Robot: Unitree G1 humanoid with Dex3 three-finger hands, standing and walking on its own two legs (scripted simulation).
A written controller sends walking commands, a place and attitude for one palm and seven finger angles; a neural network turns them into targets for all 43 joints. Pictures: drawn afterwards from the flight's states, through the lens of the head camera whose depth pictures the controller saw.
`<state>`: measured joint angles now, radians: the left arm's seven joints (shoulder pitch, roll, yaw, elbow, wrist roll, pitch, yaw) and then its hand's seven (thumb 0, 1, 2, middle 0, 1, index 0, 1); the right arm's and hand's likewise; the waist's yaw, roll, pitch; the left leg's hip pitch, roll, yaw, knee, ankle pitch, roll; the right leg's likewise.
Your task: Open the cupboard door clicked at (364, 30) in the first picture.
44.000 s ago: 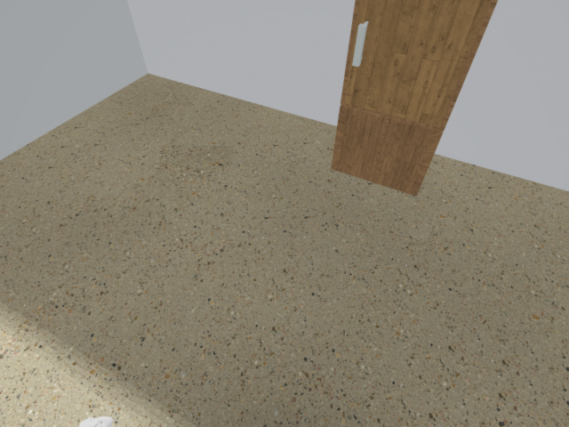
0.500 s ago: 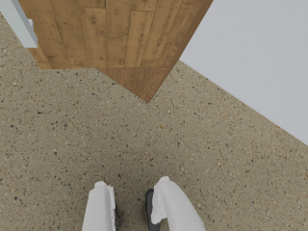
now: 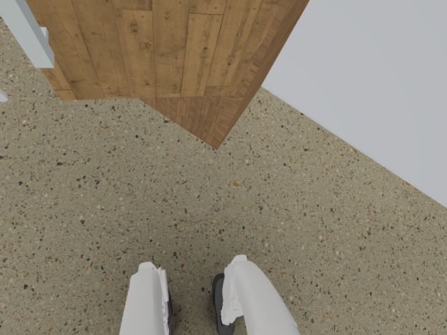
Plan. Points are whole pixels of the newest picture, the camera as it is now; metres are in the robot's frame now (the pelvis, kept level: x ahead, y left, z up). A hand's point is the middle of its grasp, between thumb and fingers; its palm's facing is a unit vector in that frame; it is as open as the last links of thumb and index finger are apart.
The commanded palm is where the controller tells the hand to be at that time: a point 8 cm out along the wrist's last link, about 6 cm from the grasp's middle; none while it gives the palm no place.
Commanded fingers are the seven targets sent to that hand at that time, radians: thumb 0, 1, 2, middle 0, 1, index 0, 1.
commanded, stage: slide the fingers in behind the handle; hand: left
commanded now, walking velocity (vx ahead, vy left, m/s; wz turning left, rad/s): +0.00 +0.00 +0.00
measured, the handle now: (23, 11) +0.59 +0.27 +0.06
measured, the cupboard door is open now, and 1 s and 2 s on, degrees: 41 41 41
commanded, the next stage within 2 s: close the thumb around the handle in 1.44 s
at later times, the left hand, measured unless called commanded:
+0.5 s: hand out of the picture +0.53 +0.29 +0.06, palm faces +0.10 -0.99 -0.02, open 14.0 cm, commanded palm +0.52 +0.30 +0.06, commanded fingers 0.00 -0.50 0.30 -0.30 -1.20 -0.30 -1.20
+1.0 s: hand (26, 48) +0.53 +0.26 +0.06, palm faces +0.10 -0.99 -0.01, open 14.0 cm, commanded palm +0.52 +0.28 +0.06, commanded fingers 0.00 -0.50 0.30 -0.30 -1.20 -0.30 -1.20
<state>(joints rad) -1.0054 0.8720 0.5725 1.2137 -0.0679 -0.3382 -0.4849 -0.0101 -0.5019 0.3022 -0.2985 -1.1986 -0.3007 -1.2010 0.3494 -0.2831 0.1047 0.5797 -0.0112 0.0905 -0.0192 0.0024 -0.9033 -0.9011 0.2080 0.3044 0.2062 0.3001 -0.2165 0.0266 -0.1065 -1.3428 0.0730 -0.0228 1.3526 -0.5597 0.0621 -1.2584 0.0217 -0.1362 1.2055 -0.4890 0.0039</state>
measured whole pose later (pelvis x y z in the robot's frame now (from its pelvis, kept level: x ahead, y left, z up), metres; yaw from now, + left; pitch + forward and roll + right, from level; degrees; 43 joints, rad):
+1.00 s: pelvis +0.01 -0.01 +0.01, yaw +1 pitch +30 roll -7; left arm -0.95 0.67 0.50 1.17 -0.08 -0.39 -0.33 -0.01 -0.50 0.30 -0.30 -1.20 -0.30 -1.20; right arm 0.35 -0.26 0.07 0.61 -0.02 0.10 0.01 0.00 -0.90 -0.90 0.21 0.30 0.20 0.30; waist -0.21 0.03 -0.12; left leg -1.27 0.07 0.00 1.30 -0.56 0.05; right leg -1.20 0.02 -0.11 1.18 -0.50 0.00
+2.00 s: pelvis +0.01 -0.01 +0.01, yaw +0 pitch +30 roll -6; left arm -0.95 0.67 0.50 1.17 -0.08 -0.41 -0.31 0.00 0.31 0.65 -0.36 -1.29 -0.36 -1.29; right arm 0.35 -0.26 0.07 0.61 -0.02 0.09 0.01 0.00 -0.90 -0.90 0.21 0.30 0.20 0.30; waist -0.21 0.04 -0.12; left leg -1.27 0.07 0.00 1.30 -0.56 0.05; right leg -1.21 0.02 -0.11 1.19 -0.50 0.00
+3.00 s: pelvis +0.03 -0.01 +0.04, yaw +2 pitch +22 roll -2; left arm -0.18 0.00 0.11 0.42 -0.02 -0.46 0.42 -0.01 0.59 0.78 -0.27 -1.28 -0.29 -1.28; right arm 0.22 -0.20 -0.01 0.54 -0.05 0.07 0.08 0.01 -0.91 -0.90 0.20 0.30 0.20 0.30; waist -0.04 0.02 -0.19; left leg -1.01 0.04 0.05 1.17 -0.55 0.04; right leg -0.99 0.00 -0.05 1.12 -0.52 0.00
